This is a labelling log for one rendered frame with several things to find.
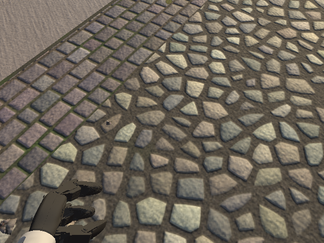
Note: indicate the left robot hand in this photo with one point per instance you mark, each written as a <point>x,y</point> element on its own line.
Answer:
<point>53,213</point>

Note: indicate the robot left forearm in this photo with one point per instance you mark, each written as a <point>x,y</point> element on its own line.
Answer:
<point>36,236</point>

